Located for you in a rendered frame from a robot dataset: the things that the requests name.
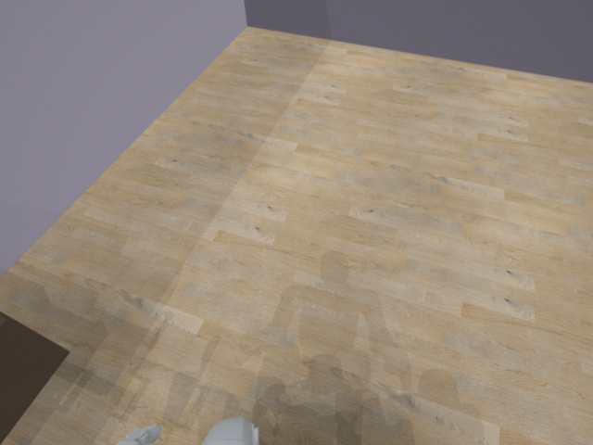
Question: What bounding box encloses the left robot hand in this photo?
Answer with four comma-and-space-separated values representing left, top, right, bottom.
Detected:
116, 425, 161, 445

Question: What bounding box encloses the left robot thigh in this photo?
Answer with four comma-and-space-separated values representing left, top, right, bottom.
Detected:
201, 418, 259, 445

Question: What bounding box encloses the cabinet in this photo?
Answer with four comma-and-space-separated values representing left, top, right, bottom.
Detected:
0, 312, 70, 445

